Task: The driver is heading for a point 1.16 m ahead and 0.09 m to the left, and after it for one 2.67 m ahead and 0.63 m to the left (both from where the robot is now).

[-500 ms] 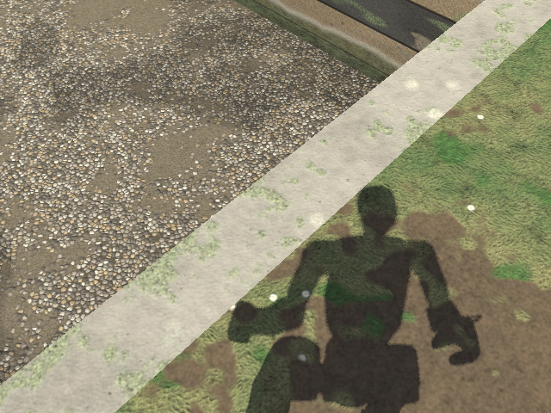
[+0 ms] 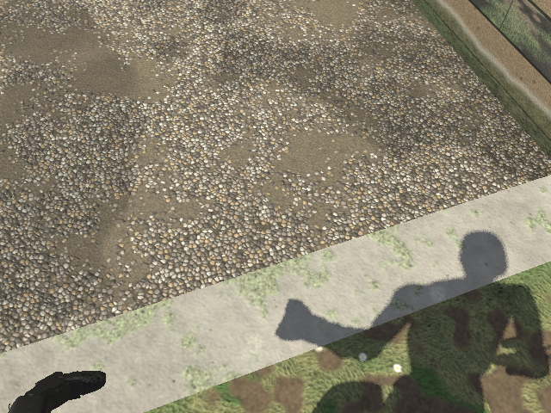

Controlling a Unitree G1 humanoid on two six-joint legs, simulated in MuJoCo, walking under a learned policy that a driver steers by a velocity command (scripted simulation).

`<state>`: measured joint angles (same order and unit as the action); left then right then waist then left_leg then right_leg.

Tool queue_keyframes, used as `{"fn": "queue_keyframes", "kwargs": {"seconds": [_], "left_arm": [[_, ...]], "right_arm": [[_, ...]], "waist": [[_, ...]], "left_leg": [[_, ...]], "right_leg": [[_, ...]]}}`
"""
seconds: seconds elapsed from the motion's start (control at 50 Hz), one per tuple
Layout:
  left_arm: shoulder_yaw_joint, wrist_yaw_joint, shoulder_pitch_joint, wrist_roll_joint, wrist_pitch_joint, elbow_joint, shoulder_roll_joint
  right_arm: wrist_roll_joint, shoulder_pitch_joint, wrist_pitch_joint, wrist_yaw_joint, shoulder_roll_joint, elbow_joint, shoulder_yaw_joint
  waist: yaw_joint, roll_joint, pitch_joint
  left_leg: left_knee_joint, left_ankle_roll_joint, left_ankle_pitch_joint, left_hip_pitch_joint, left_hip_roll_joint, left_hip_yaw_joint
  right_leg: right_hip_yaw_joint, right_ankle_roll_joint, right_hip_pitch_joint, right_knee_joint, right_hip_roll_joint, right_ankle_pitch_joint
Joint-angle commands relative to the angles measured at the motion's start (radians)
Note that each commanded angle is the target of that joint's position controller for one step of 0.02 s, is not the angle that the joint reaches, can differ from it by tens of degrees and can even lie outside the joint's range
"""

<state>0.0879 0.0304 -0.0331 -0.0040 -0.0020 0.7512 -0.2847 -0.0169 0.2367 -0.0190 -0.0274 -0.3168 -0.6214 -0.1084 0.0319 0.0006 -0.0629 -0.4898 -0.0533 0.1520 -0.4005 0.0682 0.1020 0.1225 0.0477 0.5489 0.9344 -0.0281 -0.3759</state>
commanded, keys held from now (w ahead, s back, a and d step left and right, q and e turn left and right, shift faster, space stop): q+shift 0.28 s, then shift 0.10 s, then e+shift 0.58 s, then w+e+shift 0.04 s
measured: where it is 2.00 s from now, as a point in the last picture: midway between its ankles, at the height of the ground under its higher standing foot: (253, 355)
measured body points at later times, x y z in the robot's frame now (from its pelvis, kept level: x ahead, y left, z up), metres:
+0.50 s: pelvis +0.03 -0.05 +0.00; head +0.07 -0.04 +0.45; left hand +0.01 +0.25 -0.11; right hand +0.31 -0.21 -0.09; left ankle -0.04 +0.08 -0.71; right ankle +0.09 -0.16 -0.74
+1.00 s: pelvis +0.02 -0.08 -0.01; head +0.07 -0.11 +0.44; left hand +0.15 +0.22 -0.08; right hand +0.22 -0.35 -0.11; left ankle -0.04 +0.08 -0.65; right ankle +0.03 -0.16 -0.74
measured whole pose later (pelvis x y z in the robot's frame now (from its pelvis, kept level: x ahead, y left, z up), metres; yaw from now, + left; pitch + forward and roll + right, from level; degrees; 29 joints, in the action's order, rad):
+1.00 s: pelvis +0.02 -0.08 -0.01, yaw +1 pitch +3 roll +2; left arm 0.09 -0.01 0.22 -0.02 0.03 0.64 -0.31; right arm 0.00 0.08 0.00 -0.03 -0.30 -0.67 -0.11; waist -0.02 -0.05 -0.05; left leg -1.16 0.04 0.52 -0.50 -0.03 0.02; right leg -0.01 -0.08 0.36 0.61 -0.03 -0.30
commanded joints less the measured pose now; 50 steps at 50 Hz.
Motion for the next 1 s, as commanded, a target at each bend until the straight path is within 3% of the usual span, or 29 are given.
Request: {"fn": "queue_keyframes", "kwargs": {"seconds": [0.02,0.12,0.16,0.18,0.2,0.22,0.24,0.28,0.3,0.36,0.4,0.46,0.52,0.54,0.56,0.58,0.6,0.62,0.66,0.72,0.78,0.86,0.88,0.9,0.92,0.94,0.96,0.98,1.0], "left_arm": [[0.011,-0.006,0.035,-0.006,-0.01,-0.033,-0.053],[0.023,-0.027,0.095,-0.006,-0.022,-0.02,-0.094],[0.04,-0.029,0.182,-0.003,-0.029,0.006,-0.131],[0.056,-0.02,0.181,0.01,-0.02,-0.002,-0.201],[0.054,-0.02,0.141,0.052,-0.013,-0.01,-0.222],[0.042,-0.014,0.073,0.05,-0.015,-0.053,-0.165],[0.028,-0.003,0.031,0.034,-0.009,-0.071,-0.108],[0.018,0.017,0.029,0.011,0.0,-0.077,-0.095],[0.015,0.021,0.064,0.016,-0.001,-0.069,-0.104],[0.022,0.018,0.175,0.024,0.006,-0.035,-0.139],[0.025,0.006,0.193,0.011,0.007,-0.027,-0.157],[0.01,-0.028,0.163,-0.005,-0.003,-0.021,-0.136],[-0.012,-0.049,0.186,-0.04,-0.012,0.008,-0.107],[-0.016,-0.055,0.228,-0.026,-0.02,0.005,-0.107],[-0.027,-0.066,0.261,0.004,-0.03,-0.008,-0.07],[-0.016,-0.055,0.239,-0.022,-0.031,-0.027,-0.1],[0.008,-0.041,0.198,-0.035,-0.018,-0.024,-0.169],[0.024,-0.029,0.2,-0.039,0.0,-0.023,-0.173],[0.032,-0.008,0.273,-0.03,0.044,-0.006,-0.136],[0.018,-0.012,0.238,-0.031,0.065,-0.056,-0.072],[0.005,-0.047,0.201,-0.026,0.066,-0.119,-0.054],[0.032,-0.059,0.284,-0.032,0.086,-0.144,-0.092],[0.051,-0.046,0.343,-0.025,0.085,-0.132,-0.129],[0.098,-0.023,0.395,-0.017,0.077,-0.151,-0.299],[0.084,-0.038,0.389,0.021,0.048,-0.173,-0.326],[0.07,-0.05,0.364,0.023,0.023,-0.179,-0.277],[0.06,-0.043,0.331,0.008,0.009,-0.173,-0.247],[0.053,-0.029,0.328,-0.027,0.008,-0.16,-0.213],[0.041,-0.02,0.307,-0.045,0.013,-0.164,-0.183]], "right_arm": [[-0.004,-0.059,0.005,-0.017,-0.171,0.113,-0.054],[-0.012,-0.086,-0.019,-0.008,-0.162,0.146,-0.049],[-0.016,-0.12,-0.028,-0.009,-0.134,0.165,-0.036],[-0.008,-0.037,-0.033,-0.008,-0.054,0.157,-0.015],[-0.01,-0.015,-0.015,0.001,-0.081,0.193,-0.022],[-0.008,0.011,-0.003,0.009,-0.17,0.164,-0.046],[-0.017,0.002,-0.007,0.011,-0.198,0.134,-0.057],[-0.016,0.004,-0.027,0.01,-0.154,0.117,-0.043],[-0.015,-0.021,-0.034,0.012,-0.122,0.124,-0.028],[-0.011,-0.107,-0.032,0.012,-0.063,0.168,0.004],[-0.001,-0.127,-0.029,0.014,-0.036,0.174,0.021],[0.006,-0.084,-0.033,0.007,-0.011,0.135,0.033],[0.014,0.0,-0.033,0.01,-0.018,0.072,0.025],[0.018,0.011,-0.032,0.002,-0.089,0.084,0.011],[0.035,0.012,-0.042,-0.008,-0.174,0.098,-0.005],[0.047,-0.019,-0.04,-0.001,-0.176,0.073,-0.015],[0.055,-0.059,-0.026,0.003,-0.136,0.091,-0.007],[0.054,-0.074,-0.015,-0.002,-0.111,0.08,-0.002],[0.031,-0.14,0.005,-0.009,-0.077,0.071,0.008],[0.021,-0.168,0.013,-0.019,-0.051,0.052,0.006],[0.018,-0.15,0.015,-0.017,-0.086,0.033,-0.013],[-0.017,-0.172,0.023,0.007,-0.115,0.019,-0.027],[-0.016,-0.124,0.027,0.013,-0.094,-0.004,-0.026],[0.017,-0.125,0.032,0.015,-0.049,0.026,-0.013],[0.029,-0.245,0.038,0.006,-0.026,0.091,0.001],[0.02,-0.28,0.036,0.0,-0.068,0.09,-0.009],[0.012,-0.29,0.037,-0.007,-0.06,0.088,-0.009],[0.015,-0.238,0.044,-0.008,-0.072,0.063,-0.016],[0.016,-0.217,0.053,-0.002,-0.092,0.056,-0.025]], "waist": [[-0.039,-0.112,0.24],[-0.036,-0.188,0.216],[-0.072,-0.166,0.222],[-0.016,0.055,0.251],[0.032,0.333,0.203],[0.037,0.26,0.174],[0.026,0.17,0.144],[0.005,0.104,0.114],[-0.013,0.083,0.103],[-0.069,0.107,0.134],[-0.079,0.133,0.168],[-0.053,0.181,0.183],[-0.009,0.18,0.149],[-0.029,0.104,0.197],[-0.056,-0.138,0.226],[-0.032,-0.304,0.235],[-0.005,-0.25,0.157],[-0.009,-0.242,0.112],[-0.048,-0.2,0.073],[-0.046,-0.163,0.075],[-0.019,-0.167,0.124],[-0.066,-0.151,0.141],[-0.083,-0.064,0.154],[-0.084,0.288,0.156],[-0.106,0.368,0.228],[-0.129,0.193,0.228],[-0.102,0.141,0.177],[-0.072,0.051,0.181],[-0.057,0.07,0.169]], "left_leg": [[0.089,-0.162,-0.254,0.203,-0.204,0.31],[0.049,-0.123,-0.127,0.146,-0.168,0.421],[-0.045,-0.058,0.011,0.057,-0.093,0.389],[-0.265,-0.006,0.345,-0.063,0.03,0.239],[-0.502,0.041,0.499,-0.253,0.088,0.093],[-0.67,0.071,0.44,-0.281,-0.01,0.074],[-0.725,0.087,0.356,-0.276,-0.038,0.051],[-0.833,0.113,0.239,-0.306,-0.068,0.012],[-0.825,0.122,0.22,-0.294,-0.073,-0.013],[-0.668,0.138,0.235,-0.286,-0.08,-0.041],[-0.528,0.135,0.289,-0.199,-0.085,-0.041],[-0.273,0.118,0.312,0.027,-0.064,-0.073],[0.17,0.07,-0.036,0.318,-0.044,-0.101],[0.122,0.036,-0.218,0.457,-0.158,0.004],[0.028,-0.053,-0.567,0.558,-0.355,0.129],[0.076,-0.18,-0.409,0.367,-0.442,0.152],[0.121,-0.2,-0.325,0.3,-0.41,0.143],[0.135,-0.194,-0.329,0.268,-0.403,0.119],[0.142,-0.171,-0.371,0.221,-0.392,0.033],[0.127,-0.142,-0.299,0.25,-0.364,-0.069],[0.077,-0.143,-0.337,0.276,-0.393,-0.11],[-0.055,-0.066,-0.302,0.225,-0.414,-0.175],[-0.189,0.0,-0.192,0.137,-0.358,-0.232],[-0.564,0.118,0.221,-0.15,-0.201,-0.32],[-0.784,0.146,0.585,-0.333,-0.044,-0.116],[-0.84,0.124,0.548,-0.355,-0.076,-0.028],[-0.825,0.097,0.469,-0.357,-0.083,-0.012],[-0.738,0.079,0.365,-0.357,-0.114,0.007],[-0.653,0.069,0.28,-0.341,-0.125,0.009]], "right_leg": [[0.009,0.017,-0.04,-0.139,-0.03,0.06],[0.01,-0.01,-0.157,-0.337,-0.043,0.08],[0.031,-0.049,-0.337,-0.559,0.038,0.232],[0.235,-0.131,-0.461,-0.602,0.27,0.34],[0.478,-0.284,-0.419,-0.658,0.42,0.443],[0.425,-0.318,-0.398,-0.641,0.431,0.433],[0.274,-0.277,-0.366,-0.616,0.354,0.397],[0.13,-0.242,-0.37,-0.606,0.272,0.364],[0.085,-0.25,-0.358,-0.608,0.257,0.426],[0.038,-0.286,-0.469,-0.592,0.267,0.563],[0.025,-0.296,-0.49,-0.568,0.278,0.607],[0.003,-0.287,-0.401,-0.553,0.259,0.626],[0.016,-0.206,-0.279,-0.508,0.212,0.545],[0.017,-0.128,-0.198,-0.465,0.178,0.377],[-0.049,-0.056,-0.046,-0.313,0.083,0.0],[-0.137,-0.013,-0.057,-0.221,0.055,-0.16],[-0.132,0.007,-0.044,-0.049,0.058,-0.193],[-0.131,0.017,0.019,0.104,0.05,-0.209],[-0.09,0.039,0.046,0.249,0.071,-0.171],[-0.124,0.043,0.052,0.137,0.1,-0.038],[-0.171,0.016,-0.05,-0.051,0.109,-0.016],[-0.259,-0.058,-0.247,-0.309,0.046,0.112],[-0.2,-0.104,-0.381,-0.41,0.029,0.254],[0.203,-0.236,-0.566,-0.513,0.264,0.757],[0.498,-0.454,-0.567,-0.567,0.408,0.843],[0.423,-0.443,-0.559,-0.594,0.392,0.691],[0.357,-0.389,-0.523,-0.587,0.338,0.59],[0.32,-0.331,-0.522,-0.611,0.282,0.257],[0.33,-0.303,-0.5,-0.657,0.253,-0.066]]}}
Keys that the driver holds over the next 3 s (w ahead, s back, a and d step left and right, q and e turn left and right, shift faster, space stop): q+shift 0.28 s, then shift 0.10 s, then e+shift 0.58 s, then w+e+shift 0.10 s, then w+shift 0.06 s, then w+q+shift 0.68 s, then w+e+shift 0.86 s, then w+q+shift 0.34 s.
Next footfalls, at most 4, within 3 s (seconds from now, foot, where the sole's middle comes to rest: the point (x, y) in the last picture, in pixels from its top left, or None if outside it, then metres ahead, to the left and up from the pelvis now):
0.16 right None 0.12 -0.15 -0.77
0.54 left None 0.00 0.09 -0.77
0.88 right None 0.07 -0.16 -0.77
1.58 left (229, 394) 0.45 0.10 -0.77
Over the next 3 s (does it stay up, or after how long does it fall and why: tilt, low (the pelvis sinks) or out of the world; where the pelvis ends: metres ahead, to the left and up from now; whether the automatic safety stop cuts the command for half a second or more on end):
stays up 0.50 0.07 -0.01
